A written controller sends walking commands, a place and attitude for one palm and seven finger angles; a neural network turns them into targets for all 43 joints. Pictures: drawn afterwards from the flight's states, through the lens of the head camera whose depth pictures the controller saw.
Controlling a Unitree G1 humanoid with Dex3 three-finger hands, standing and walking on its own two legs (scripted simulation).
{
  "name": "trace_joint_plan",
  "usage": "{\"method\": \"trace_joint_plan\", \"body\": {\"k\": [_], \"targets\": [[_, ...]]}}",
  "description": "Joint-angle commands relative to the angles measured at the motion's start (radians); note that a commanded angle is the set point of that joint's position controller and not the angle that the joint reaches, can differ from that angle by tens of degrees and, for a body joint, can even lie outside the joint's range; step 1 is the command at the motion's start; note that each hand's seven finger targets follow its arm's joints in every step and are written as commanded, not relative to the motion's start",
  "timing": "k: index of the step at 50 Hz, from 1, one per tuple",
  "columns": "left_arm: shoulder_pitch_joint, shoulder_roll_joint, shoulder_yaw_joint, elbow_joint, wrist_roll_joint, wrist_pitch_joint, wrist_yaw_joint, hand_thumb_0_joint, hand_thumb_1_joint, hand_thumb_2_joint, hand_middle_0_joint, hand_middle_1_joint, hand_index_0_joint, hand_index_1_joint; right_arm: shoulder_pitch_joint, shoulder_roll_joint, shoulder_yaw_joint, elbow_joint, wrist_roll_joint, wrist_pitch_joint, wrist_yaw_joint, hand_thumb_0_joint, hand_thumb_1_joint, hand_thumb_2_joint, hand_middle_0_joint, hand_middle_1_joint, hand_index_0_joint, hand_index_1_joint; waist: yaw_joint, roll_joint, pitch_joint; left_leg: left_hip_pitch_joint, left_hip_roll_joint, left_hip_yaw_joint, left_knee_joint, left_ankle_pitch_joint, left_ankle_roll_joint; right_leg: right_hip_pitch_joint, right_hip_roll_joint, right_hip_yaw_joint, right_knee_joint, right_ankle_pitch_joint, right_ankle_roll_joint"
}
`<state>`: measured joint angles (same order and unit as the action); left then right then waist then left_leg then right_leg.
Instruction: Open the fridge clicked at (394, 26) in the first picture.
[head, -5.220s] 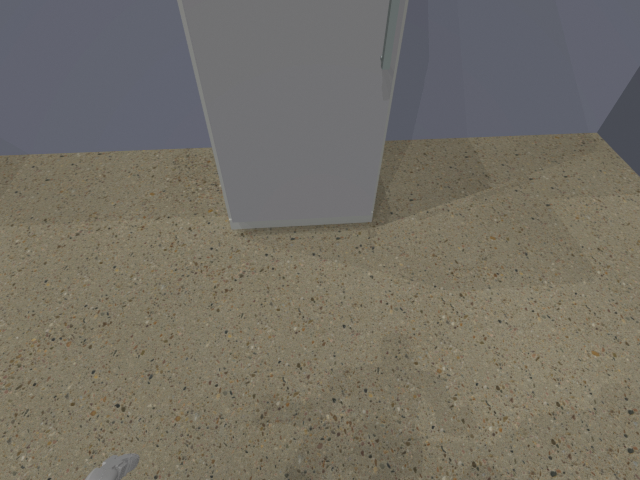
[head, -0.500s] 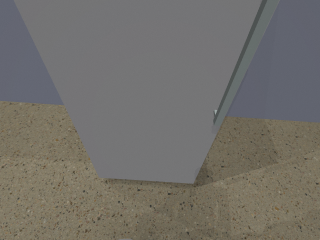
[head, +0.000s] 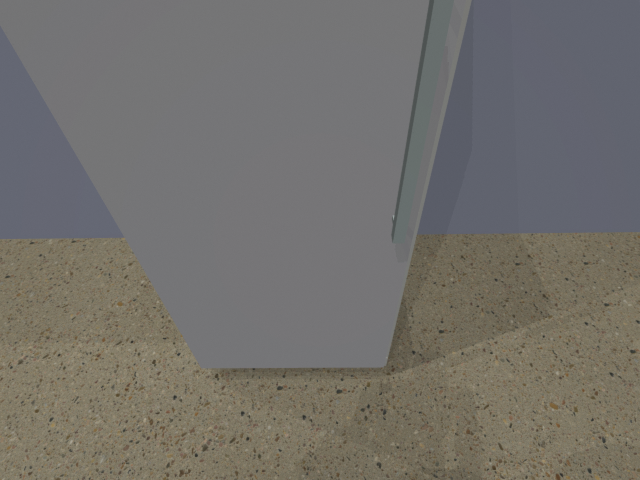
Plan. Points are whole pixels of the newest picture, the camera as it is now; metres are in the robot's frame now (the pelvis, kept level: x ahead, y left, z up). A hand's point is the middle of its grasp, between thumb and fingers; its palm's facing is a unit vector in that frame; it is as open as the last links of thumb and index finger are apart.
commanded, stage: come to a stop and stand still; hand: right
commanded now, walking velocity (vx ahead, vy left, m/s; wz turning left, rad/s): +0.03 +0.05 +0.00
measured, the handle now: (412, 137) +0.55 -0.10 +0.16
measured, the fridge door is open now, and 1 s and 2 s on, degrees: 0 0 0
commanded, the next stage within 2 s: look again from close up in 0.68 s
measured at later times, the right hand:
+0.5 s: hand out of the picture +0.03 -0.15 -0.18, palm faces +0.00 +0.97 -0.24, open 7.3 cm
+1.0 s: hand out of the picture +0.01 -0.15 -0.18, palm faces +0.00 +0.98 -0.22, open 7.3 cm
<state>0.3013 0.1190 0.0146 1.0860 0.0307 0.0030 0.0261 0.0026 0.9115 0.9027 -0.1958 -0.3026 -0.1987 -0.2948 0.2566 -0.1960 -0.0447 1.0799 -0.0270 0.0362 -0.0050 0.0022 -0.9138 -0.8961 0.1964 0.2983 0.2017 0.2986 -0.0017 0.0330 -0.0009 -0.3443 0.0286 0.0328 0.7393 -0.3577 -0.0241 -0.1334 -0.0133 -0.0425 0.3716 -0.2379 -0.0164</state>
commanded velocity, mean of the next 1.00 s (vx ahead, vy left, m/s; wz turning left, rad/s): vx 0.00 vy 0.00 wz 0.00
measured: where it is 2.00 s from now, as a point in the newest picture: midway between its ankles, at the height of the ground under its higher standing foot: outside the picture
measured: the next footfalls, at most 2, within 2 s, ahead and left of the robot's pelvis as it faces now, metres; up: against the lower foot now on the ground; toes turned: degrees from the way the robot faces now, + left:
left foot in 0.14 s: +0.09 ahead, +0.14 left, +0.00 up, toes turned +0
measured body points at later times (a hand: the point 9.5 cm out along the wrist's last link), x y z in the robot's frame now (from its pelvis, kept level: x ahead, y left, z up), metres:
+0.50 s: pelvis +0.01 +0.03 -0.01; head +0.01 +0.05 +0.44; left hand +0.01 +0.24 -0.18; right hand +0.03 -0.20 -0.16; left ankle -0.02 +0.12 -0.75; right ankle -0.02 -0.10 -0.75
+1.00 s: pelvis +0.00 +0.03 -0.01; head +0.01 +0.04 +0.44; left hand +0.01 +0.26 -0.17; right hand +0.02 -0.20 -0.16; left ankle -0.02 +0.12 -0.75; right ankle -0.02 -0.10 -0.75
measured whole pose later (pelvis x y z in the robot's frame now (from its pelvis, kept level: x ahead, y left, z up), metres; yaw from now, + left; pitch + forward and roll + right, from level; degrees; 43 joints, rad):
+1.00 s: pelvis +0.00 +0.03 -0.01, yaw +1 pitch -1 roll -1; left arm 0.26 0.17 -0.01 1.12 0.02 -0.02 0.03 0.00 0.91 0.90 -0.19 -0.30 -0.20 -0.29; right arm 0.27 -0.17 0.01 1.10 -0.01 -0.02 -0.03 0.00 -0.91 -0.90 0.20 0.30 0.20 0.30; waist 0.00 -0.01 0.03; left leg -0.18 -0.01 0.06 0.48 -0.29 0.04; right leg -0.14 -0.04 -0.04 0.45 -0.28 0.03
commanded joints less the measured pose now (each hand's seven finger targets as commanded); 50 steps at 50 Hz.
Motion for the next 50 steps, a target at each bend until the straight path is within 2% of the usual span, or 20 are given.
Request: {"method": "trace_joint_plan", "body": {"k": [1,3,4,5,6,7,8,9,10,11,13,14,15,17,18,20,23,28,35,50], "targets": [[0.060,0.184,0.041,-0.014,-0.002,-0.023,0.020,0.000,0.900,0.900,-0.200,-0.300,-0.200,-0.300,-0.053,-0.011,0.006,-0.060,0.008,-0.032,0.005,0.000,-0.900,-0.900,0.200,0.300,0.200,0.300,0.044,-0.171,0.056,-0.080,0.011,0.012,-0.086,-0.069,-0.007,0.093,-0.257,0.200,-0.130,0.221,-0.130],[0.069,0.185,0.042,0.001,-0.005,-0.022,0.022,0.000,0.900,0.900,-0.200,-0.300,-0.200,-0.300,-0.017,-0.007,0.007,-0.041,0.013,-0.034,0.001,0.000,-0.900,-0.900,0.200,0.300,0.200,0.300,0.031,-0.177,0.027,0.012,-0.001,0.023,-0.193,-0.009,-0.001,0.083,-0.241,0.182,-0.069,0.363,-0.119],[0.060,0.180,0.041,0.007,-0.011,-0.023,0.023,0.000,0.900,0.900,-0.200,-0.300,-0.200,-0.300,0.018,-0.010,0.006,-0.025,0.015,-0.039,-0.002,0.000,-0.900,-0.900,0.200,0.300,0.200,0.300,0.014,-0.169,0.018,0.084,-0.001,0.029,-0.304,0.081,0.003,0.064,-0.220,0.154,-0.022,0.411,-0.098],[0.061,0.167,0.038,0.011,-0.016,-0.025,0.023,0.000,0.900,0.900,-0.200,-0.300,-0.200,-0.300,0.069,-0.018,0.006,-0.001,0.016,-0.045,-0.006,0.000,-0.900,-0.900,0.200,0.300,0.200,0.300,-0.002,-0.135,-0.013,0.178,0.014,0.017,-0.400,0.205,0.007,0.037,-0.188,0.122,0.027,0.388,-0.063],[-0.061,0.173,0.028,-0.052,-0.032,-0.041,0.011,0.000,0.900,0.900,-0.200,-0.300,-0.200,-0.300,0.170,-0.059,0.015,0.060,0.004,-0.064,-0.061,0.000,-0.900,-0.900,0.200,0.300,0.200,0.300,-0.052,-0.068,0.042,0.152,0.106,-0.111,-0.417,0.465,0.032,-0.079,-0.150,0.035,0.231,0.300,0.000],[-0.013,0.087,0.011,-0.087,-0.019,-0.027,-0.004,0.000,0.900,0.900,-0.200,-0.300,-0.200,-0.300,0.119,-0.105,0.024,0.016,0.008,-0.077,-0.050,0.000,-0.900,-0.900,0.200,0.300,0.200,0.300,0.011,0.046,0.043,0.133,0.177,-0.175,-0.462,0.189,0.085,-0.160,-0.048,0.004,0.221,-0.135,0.019],[0.021,0.079,0.009,-0.073,-0.013,-0.016,-0.015,0.000,0.900,0.900,-0.200,-0.300,-0.200,-0.300,0.091,-0.107,0.027,-0.009,0.005,-0.077,-0.041,0.000,-0.900,-0.900,0.200,0.300,0.200,0.300,0.018,0.059,0.012,0.087,0.169,-0.192,-0.491,-0.072,0.130,-0.136,-0.022,-0.014,0.267,-0.176,0.021],[0.052,0.081,0.010,-0.069,-0.004,-0.012,-0.020,0.000,0.900,0.900,-0.200,-0.300,-0.200,-0.300,0.061,-0.105,0.014,-0.021,0.004,-0.087,-0.041,0.000,-0.900,-0.900,0.200,0.300,0.200,0.300,0.037,0.081,-0.019,0.119,0.154,-0.171,-0.450,0.050,0.148,-0.152,-0.025,-0.006,0.295,-0.157,0.014],[0.065,0.077,0.007,-0.065,-0.005,-0.021,-0.018,0.000,0.900,0.900,-0.200,-0.300,-0.200,-0.300,0.054,-0.080,0.016,-0.021,0.009,-0.095,-0.045,0.000,-0.900,-0.900,0.200,0.300,0.200,0.300,0.045,0.078,-0.021,0.133,0.155,-0.161,-0.403,0.224,0.153,-0.144,-0.036,0.006,0.252,-0.115,0.012],[0.090,0.069,0.001,-0.057,-0.009,-0.030,-0.013,0.000,0.900,0.900,-0.200,-0.300,-0.200,-0.300,0.049,-0.062,0.022,-0.020,0.012,-0.098,-0.046,0.000,-0.900,-0.900,0.200,0.300,0.200,0.300,0.053,0.045,-0.037,0.144,0.147,-0.136,-0.353,0.336,0.144,-0.097,-0.045,0.018,0.171,-0.037,0.010],[0.101,0.095,-0.003,-0.034,-0.012,-0.048,-0.004,0.000,0.900,0.900,-0.200,-0.300,-0.200,-0.300,0.075,-0.046,0.029,-0.010,0.016,-0.093,-0.043,0.000,-0.900,-0.900,0.200,0.300,0.200,0.300,0.029,-0.109,-0.050,0.166,0.078,-0.067,-0.238,0.424,0.094,-0.037,-0.094,0.067,0.113,0.256,-0.004],[0.102,0.100,-0.003,-0.028,-0.013,-0.050,0.003,0.000,0.900,0.900,-0.200,-0.300,-0.200,-0.300,0.083,-0.044,0.028,-0.001,0.015,-0.090,-0.044,0.000,-0.900,-0.900,0.200,0.300,0.200,0.300,0.021,-0.168,-0.038,0.176,0.065,-0.047,-0.215,0.420,0.085,-0.044,-0.114,0.067,0.122,0.381,-0.011],[0.093,0.107,-0.004,-0.032,-0.014,-0.046,0.009,0.000,0.900,0.900,-0.200,-0.300,-0.200,-0.300,0.091,-0.047,0.028,0.000,0.016,-0.086,-0.043,0.000,-0.900,-0.900,0.200,0.300,0.200,0.300,0.015,-0.134,-0.019,0.175,0.061,-0.045,-0.216,0.413,0.082,-0.051,-0.115,0.065,0.129,0.400,-0.013],[0.080,0.108,-0.006,-0.037,-0.016,-0.040,0.015,0.000,0.900,0.900,-0.200,-0.300,-0.200,-0.300,0.099,-0.045,0.028,0.003,0.015,-0.081,-0.042,0.000,-0.900,-0.900,0.200,0.300,0.200,0.300,0.013,-0.022,0.017,0.163,0.073,-0.061,-0.246,0.430,0.081,-0.073,-0.102,0.057,0.119,0.271,-0.007],[0.080,0.107,-0.007,-0.035,-0.016,-0.037,0.014,0.000,0.900,0.900,-0.200,-0.300,-0.200,-0.300,0.091,-0.045,0.029,0.002,0.015,-0.079,-0.042,0.000,-0.900,-0.900,0.200,0.300,0.200,0.300,0.017,0.012,0.036,0.157,0.077,-0.062,-0.257,0.418,0.081,-0.084,-0.096,0.055,0.103,0.211,-0.005],[0.072,0.101,-0.009,-0.028,-0.016,-0.036,0.012,0.000,0.900,0.900,-0.200,-0.300,-0.200,-0.300,0.086,-0.051,0.030,-0.002,0.015,-0.079,-0.042,0.000,-0.900,-0.900,0.200,0.300,0.200,0.300,0.016,-0.006,0.056,0.154,0.081,-0.069,-0.266,0.425,0.079,-0.084,-0.086,0.052,0.086,0.185,-0.003],[0.061,0.101,-0.012,-0.016,-0.015,-0.032,0.010,0.000,0.900,0.900,-0.200,-0.300,-0.200,-0.300,0.077,-0.061,0.028,-0.009,0.016,-0.074,-0.040,0.000,-0.900,-0.900,0.200,0.300,0.200,0.300,0.012,0.003,0.085,0.140,0.083,-0.076,-0.300,0.327,0.077,-0.092,-0.080,0.054,0.059,0.114,-0.002],[0.054,0.107,-0.013,-0.006,-0.014,-0.032,0.008,0.000,0.900,0.900,-0.200,-0.300,-0.200,-0.300,0.075,-0.078,0.024,-0.019,0.016,-0.075,-0.037,0.000,-0.900,-0.900,0.200,0.300,0.200,0.300,0.009,-0.013,0.074,0.145,0.090,-0.091,-0.329,0.300,0.082,-0.075,-0.075,0.047,0.045,0.098,0.000],[0.039,0.127,-0.011,-0.001,-0.015,-0.035,0.009,0.000,0.900,0.900,-0.200,-0.300,-0.200,-0.300,0.072,-0.098,0.020,-0.024,0.015,-0.078,-0.036,0.000,-0.900,-0.900,0.200,0.300,0.200,0.300,0.005,-0.022,0.039,0.183,0.093,-0.090,-0.326,0.395,0.082,-0.057,-0.081,0.043,0.043,0.137,0.004],[0.003,0.161,-0.005,0.005,-0.016,-0.036,0.009,0.000,0.900,0.900,-0.200,-0.300,-0.200,-0.300,0.047,-0.122,0.017,-0.020,0.013,-0.074,-0.031,0.000,-0.900,-0.900,0.200,0.300,0.200,0.300,0.001,-0.040,0.039,0.177,0.090,-0.096,-0.356,0.321,0.080,-0.045,-0.092,0.051,0.014,0.123,0.000]]}}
